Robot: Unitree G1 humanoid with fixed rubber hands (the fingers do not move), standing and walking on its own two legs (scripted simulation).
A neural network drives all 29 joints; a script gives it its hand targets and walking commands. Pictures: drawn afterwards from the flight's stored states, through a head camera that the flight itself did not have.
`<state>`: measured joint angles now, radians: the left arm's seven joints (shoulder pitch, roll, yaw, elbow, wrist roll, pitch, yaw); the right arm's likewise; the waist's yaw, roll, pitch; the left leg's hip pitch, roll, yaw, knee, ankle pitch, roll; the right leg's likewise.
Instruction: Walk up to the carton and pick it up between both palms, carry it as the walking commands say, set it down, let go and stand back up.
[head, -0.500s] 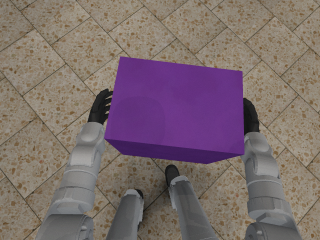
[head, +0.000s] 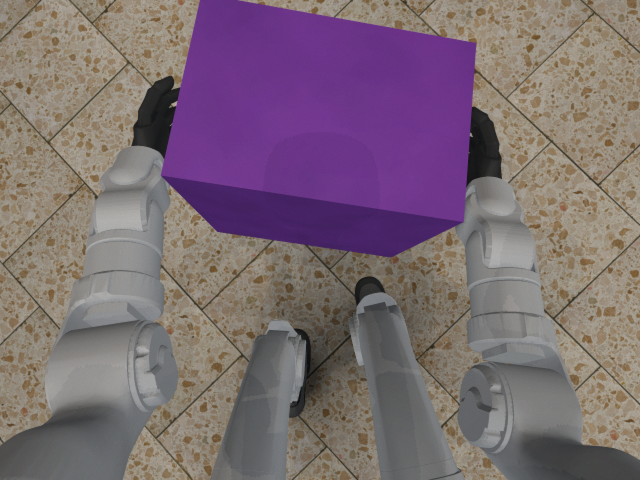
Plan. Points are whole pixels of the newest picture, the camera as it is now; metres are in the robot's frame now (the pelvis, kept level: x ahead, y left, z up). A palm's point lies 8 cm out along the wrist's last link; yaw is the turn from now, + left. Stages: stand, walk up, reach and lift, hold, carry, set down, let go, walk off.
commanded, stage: set down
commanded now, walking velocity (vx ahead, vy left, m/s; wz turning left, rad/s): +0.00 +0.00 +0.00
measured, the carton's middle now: (319, 157) +0.47 -0.04 -0.18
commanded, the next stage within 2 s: none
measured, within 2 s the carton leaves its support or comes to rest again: neither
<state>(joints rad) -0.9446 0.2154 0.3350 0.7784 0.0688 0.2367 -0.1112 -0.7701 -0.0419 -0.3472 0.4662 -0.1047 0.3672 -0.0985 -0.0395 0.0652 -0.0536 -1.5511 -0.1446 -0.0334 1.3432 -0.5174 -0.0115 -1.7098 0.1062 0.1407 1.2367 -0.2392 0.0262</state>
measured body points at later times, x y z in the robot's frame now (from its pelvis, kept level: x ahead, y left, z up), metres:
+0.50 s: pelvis -0.06 +0.02 -0.08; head +0.29 -0.04 +0.19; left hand +0.51 +0.13 -0.19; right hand +0.44 -0.25 -0.22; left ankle +0.04 +0.12 -0.58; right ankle +0.14 -0.11 -0.58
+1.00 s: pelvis -0.05 +0.00 -0.14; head +0.33 -0.05 +0.07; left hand +0.52 +0.15 -0.31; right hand +0.46 -0.23 -0.33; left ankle +0.04 +0.12 -0.58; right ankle +0.14 -0.11 -0.58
